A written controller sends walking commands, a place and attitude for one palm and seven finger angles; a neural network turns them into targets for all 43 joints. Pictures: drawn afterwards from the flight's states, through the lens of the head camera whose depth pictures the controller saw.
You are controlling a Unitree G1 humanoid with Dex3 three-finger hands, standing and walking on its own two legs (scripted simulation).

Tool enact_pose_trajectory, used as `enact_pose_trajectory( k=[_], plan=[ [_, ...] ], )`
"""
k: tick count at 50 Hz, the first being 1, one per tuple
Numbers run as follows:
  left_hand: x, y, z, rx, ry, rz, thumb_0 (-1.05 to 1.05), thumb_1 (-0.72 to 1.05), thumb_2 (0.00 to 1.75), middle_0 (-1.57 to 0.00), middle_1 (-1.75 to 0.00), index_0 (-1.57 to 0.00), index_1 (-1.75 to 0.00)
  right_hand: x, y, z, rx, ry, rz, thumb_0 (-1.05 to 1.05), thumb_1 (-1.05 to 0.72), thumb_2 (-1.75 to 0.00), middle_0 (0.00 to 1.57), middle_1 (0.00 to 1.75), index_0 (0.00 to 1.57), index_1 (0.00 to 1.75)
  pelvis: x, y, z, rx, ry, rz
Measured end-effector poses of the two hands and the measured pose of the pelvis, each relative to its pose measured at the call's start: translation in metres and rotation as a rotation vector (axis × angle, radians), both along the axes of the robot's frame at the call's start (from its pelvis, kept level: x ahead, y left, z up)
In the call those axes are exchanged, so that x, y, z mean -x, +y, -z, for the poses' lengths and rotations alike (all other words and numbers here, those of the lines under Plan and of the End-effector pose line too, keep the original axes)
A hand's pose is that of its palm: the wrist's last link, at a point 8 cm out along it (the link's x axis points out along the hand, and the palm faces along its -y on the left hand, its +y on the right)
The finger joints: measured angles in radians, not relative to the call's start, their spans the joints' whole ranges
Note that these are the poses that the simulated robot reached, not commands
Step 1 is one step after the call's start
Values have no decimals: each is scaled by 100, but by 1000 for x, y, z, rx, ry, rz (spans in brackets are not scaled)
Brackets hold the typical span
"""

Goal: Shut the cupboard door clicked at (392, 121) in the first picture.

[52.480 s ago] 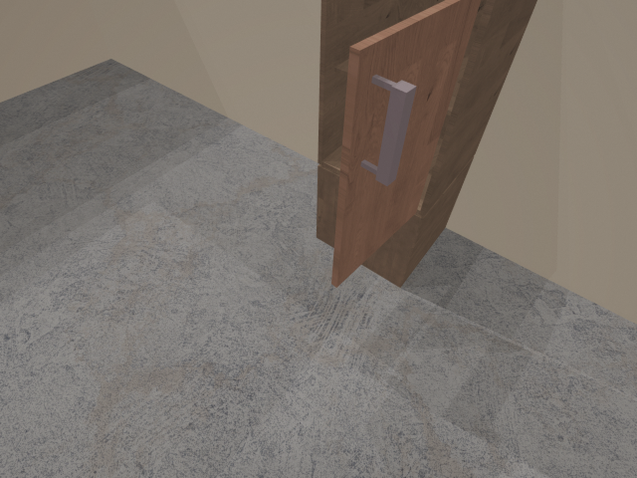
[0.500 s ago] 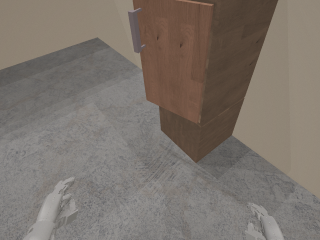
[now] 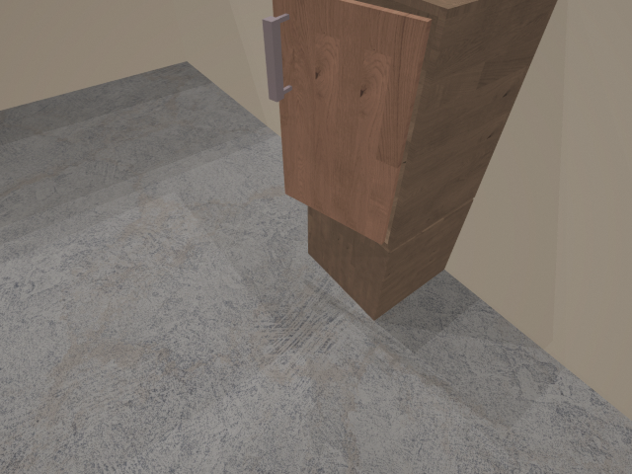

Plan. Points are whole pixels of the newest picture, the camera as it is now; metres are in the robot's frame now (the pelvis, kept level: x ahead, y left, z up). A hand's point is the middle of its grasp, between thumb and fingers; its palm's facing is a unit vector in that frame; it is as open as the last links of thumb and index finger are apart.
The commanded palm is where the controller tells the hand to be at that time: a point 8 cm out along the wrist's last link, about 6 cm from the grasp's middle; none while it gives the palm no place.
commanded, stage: let the arm hang, fingers relaxed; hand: left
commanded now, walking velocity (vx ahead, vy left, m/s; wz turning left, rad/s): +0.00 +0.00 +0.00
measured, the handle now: (280, 58) +0.94 +0.13 +0.10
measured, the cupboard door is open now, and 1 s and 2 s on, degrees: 15 15 15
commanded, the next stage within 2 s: look to check the result in 0.44 s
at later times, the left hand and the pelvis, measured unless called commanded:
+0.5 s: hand out of the picture +0.01 +0.18 -0.18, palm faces +0.00 -0.98 -0.18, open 7.4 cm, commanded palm none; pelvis +0.01 +0.00 +0.00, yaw -1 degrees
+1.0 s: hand out of the picture +0.03 +0.20 -0.17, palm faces -0.01 -0.97 -0.24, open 7.4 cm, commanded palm none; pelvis +0.03 +0.00 +0.00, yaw -1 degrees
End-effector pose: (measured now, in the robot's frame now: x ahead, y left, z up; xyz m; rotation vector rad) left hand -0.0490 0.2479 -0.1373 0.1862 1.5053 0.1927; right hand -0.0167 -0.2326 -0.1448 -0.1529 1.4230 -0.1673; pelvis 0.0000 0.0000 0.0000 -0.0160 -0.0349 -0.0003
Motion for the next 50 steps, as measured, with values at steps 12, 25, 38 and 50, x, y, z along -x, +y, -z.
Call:
enact_pose_trajectory(
  k=[12,25,38,50],
  plan=[
    [-38,-12,7,37,-84,26,0,91,90,-20,-29,-20,-30,6,12,0,-13,6,36,0,-91,-90,20,30,20,30,-4,4,-1,-10,-1,11],
    [-58,-23,9,63,-112,34,0,91,90,-20,-30,-20,-30,-21,6,-4,7,-48,26,0,-91,-90,20,30,20,30,-12,3,-2,-12,3,14],
    [-57,-9,3,17,-80,33,0,91,90,-20,-30,-20,-30,-40,-6,-5,18,-57,10,0,-91,-90,20,30,20,30,-19,-1,-3,-12,1,17],
    [-77,-5,0,1,-103,47,0,91,90,-20,-30,-20,-30,-53,-21,-8,41,-63,-2,0,-91,-90,20,30,20,30,-27,-5,-4,-15,2,16]
  ],
)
